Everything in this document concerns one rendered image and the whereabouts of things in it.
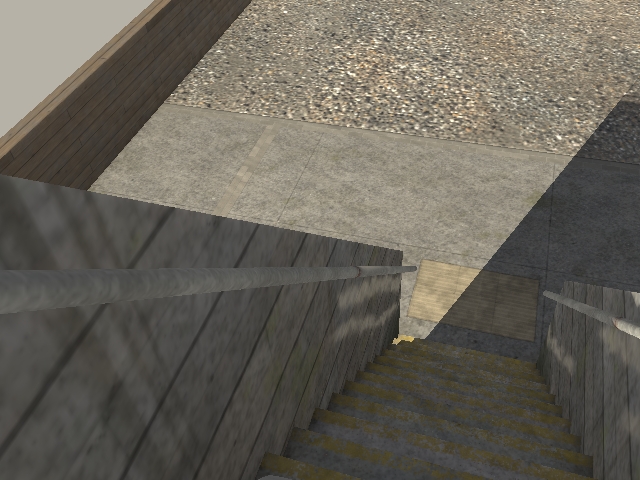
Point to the stairs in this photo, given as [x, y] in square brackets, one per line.
[425, 410]

